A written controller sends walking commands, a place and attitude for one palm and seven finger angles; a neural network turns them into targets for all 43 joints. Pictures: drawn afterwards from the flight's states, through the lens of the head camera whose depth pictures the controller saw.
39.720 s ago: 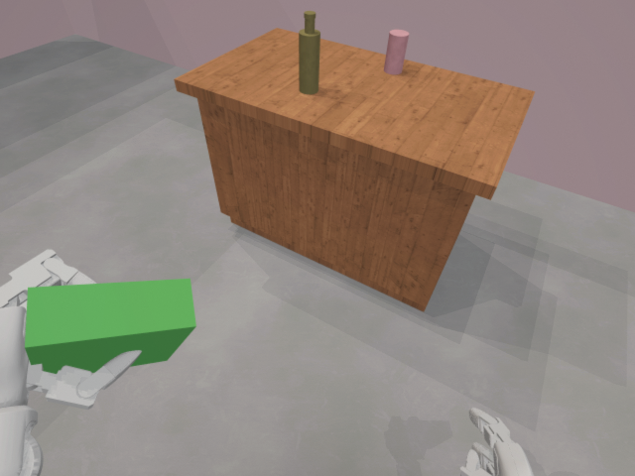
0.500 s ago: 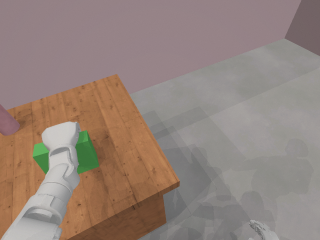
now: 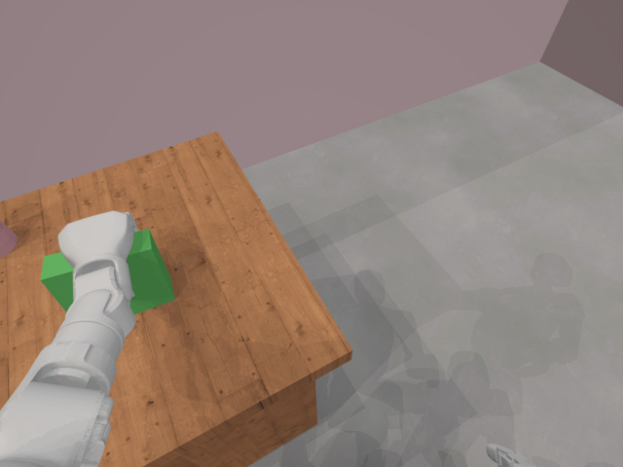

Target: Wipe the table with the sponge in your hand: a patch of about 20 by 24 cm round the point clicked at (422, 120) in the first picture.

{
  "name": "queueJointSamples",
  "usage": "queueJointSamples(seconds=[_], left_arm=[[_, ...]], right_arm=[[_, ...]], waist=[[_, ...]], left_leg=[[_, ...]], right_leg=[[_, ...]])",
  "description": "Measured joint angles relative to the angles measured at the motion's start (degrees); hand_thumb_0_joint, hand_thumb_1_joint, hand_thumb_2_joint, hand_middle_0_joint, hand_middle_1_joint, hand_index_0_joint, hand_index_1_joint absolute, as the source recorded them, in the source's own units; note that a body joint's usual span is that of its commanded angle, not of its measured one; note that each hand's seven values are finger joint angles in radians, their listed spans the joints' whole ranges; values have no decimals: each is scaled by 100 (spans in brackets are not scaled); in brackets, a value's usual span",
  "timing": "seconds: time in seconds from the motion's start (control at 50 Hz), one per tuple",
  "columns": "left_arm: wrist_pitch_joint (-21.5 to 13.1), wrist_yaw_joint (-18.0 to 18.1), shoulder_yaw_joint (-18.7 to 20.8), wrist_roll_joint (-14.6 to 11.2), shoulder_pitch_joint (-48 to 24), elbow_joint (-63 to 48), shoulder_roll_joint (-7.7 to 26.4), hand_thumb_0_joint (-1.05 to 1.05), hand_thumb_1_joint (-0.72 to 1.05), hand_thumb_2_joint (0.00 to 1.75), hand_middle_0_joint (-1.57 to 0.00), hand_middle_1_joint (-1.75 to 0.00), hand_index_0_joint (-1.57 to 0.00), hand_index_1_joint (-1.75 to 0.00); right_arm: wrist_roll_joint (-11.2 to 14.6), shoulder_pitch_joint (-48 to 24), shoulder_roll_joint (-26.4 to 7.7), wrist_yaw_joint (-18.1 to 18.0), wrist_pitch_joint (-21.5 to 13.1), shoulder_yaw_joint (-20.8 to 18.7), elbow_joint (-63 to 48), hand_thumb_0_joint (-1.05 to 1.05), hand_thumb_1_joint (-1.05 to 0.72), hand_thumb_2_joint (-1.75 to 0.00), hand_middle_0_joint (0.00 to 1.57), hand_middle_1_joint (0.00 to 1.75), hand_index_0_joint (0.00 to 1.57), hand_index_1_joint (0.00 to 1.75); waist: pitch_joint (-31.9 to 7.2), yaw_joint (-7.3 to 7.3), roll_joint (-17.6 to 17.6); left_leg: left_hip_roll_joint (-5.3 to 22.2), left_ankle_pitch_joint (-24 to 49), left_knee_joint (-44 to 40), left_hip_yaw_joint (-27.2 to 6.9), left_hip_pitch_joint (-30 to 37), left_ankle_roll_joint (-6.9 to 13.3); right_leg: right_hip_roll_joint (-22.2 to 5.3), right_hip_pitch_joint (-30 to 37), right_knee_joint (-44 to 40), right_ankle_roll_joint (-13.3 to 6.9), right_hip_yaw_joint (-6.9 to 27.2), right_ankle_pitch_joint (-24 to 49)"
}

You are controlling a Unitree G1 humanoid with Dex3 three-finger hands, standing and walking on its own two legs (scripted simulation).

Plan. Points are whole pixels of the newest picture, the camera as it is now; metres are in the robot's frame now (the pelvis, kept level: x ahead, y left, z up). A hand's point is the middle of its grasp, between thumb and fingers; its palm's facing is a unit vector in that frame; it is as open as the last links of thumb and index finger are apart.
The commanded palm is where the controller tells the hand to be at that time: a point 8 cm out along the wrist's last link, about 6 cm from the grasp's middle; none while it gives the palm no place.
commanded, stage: wipe forward along the middle lane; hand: left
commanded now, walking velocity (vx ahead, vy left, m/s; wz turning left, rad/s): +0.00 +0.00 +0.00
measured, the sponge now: (120, 289) +0.36 +0.31 -0.03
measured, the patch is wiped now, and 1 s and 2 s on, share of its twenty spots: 1.00 1.00 1.00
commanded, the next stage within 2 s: slide back across to the first lane in 0.12 s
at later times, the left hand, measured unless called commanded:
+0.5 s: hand (96, 247) +0.41 +0.34 +0.02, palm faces -0.10 -0.03 -0.99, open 9.0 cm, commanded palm +0.37 +0.34 +0.07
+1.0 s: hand (45, 271) +0.36 +0.40 +0.03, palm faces -0.10 -0.03 -0.99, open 9.0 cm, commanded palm +0.33 +0.38 +0.06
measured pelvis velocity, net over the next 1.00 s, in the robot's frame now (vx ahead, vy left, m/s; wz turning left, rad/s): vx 0.03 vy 0.04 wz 0.00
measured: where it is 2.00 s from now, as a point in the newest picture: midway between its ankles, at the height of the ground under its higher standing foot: outside the picture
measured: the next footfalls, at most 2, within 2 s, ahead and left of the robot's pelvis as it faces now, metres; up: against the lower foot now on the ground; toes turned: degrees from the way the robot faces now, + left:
none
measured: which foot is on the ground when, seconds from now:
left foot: down 0.00-1.00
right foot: down 0.00-1.00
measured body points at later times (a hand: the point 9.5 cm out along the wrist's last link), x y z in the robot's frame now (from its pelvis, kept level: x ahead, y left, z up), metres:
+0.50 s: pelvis +0.00 +0.02 +0.00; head +0.06 +0.02 +0.45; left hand +0.41 +0.34 +0.08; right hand +0.08 -0.24 -0.13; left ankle +0.00 +0.11 -0.72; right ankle +0.01 -0.09 -0.72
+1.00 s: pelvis +0.03 +0.04 +0.01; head +0.08 +0.04 +0.46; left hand +0.36 +0.40 +0.08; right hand +0.19 -0.22 -0.11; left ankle +0.00 +0.11 -0.72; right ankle +0.01 -0.09 -0.72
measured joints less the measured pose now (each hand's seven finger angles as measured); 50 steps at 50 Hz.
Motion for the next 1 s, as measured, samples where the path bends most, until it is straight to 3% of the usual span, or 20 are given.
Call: queueJointSamples(seconds=[0.28,0.54,1.0], left_arm=[[-19,27,-1,88,-798,777,270,0,-53,120,-85,-143,-88,-146],[-255,16,477,39,-212,385,470,-1,-51,119,-84,-145,-86,-149],[-433,-385,570,-54,1246,-1300,594,-2,-47,116,-81,-147,-83,-151]], right_arm=[[-5,149,74,22,-51,67,52,1,-90,-90,20,30,20,30],[15,400,72,90,1,45,96,1,-90,-90,20,30,20,30],[-22,-158,18,161,38,-74,-218,1,-90,-90,20,30,20,30]], waist=[[27,-197,-44],[52,-218,-23],[101,153,-41]], left_leg=[[-54,8,168,11,-369,95],[-45,-38,-70,135,19,179],[-148,-137,-311,18,598,269]], right_leg=[[-55,-310,59,98,4,54],[-43,70,-236,171,145,81],[-138,765,-623,253,51,3]])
